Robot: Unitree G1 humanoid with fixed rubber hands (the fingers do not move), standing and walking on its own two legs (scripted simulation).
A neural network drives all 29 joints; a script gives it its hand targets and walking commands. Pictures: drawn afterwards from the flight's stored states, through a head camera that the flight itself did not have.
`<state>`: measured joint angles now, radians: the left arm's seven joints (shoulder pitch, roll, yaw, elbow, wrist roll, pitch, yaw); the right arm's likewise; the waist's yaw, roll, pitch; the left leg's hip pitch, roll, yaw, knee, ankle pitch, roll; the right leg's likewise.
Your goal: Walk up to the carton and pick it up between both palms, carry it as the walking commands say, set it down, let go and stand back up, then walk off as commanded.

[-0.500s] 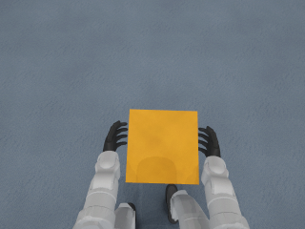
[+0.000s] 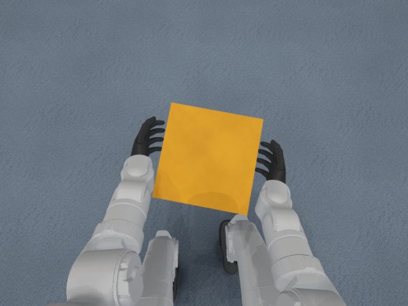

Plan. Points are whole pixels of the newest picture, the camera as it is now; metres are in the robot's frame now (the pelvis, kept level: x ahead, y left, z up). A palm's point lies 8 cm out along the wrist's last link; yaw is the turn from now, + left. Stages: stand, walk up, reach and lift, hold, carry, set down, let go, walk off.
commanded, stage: set down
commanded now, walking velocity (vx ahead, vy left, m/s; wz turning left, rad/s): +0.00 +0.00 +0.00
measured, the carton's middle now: (208, 160) +0.41 -0.03 -0.17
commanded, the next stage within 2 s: none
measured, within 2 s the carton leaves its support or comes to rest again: neither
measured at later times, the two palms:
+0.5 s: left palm (156, 148) +0.45 +0.10 -0.18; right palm (264, 166) +0.38 -0.17 -0.19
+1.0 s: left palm (163, 148) +0.48 +0.10 -0.26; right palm (257, 165) +0.41 -0.17 -0.27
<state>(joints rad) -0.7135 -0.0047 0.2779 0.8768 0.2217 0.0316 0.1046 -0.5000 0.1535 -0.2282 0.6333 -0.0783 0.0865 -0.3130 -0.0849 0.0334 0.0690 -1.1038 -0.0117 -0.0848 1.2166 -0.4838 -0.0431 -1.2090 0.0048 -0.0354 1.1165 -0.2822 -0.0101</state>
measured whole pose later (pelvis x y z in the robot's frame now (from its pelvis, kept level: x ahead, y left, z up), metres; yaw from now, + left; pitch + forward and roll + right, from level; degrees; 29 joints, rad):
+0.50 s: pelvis +0.01 +0.00 -0.08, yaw +1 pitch +37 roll +1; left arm -0.82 -0.02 0.28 0.77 0.19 0.10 0.14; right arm -0.63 0.13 -0.28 0.54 -0.06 0.15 -0.30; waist -0.08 0.05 -0.05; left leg -1.57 -0.04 -0.09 1.51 -0.58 -0.06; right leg -1.69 0.01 -0.02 1.41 -0.36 -0.02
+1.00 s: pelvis +0.00 +0.01 -0.14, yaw +1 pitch +44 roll +1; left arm -0.99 0.01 0.29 0.79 0.19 0.16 0.15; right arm -0.79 0.10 -0.35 0.56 -0.11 0.20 -0.25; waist -0.08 0.05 -0.07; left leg -1.88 -0.06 -0.09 1.71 -0.62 -0.06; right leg -2.00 0.01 -0.01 1.60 -0.38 -0.02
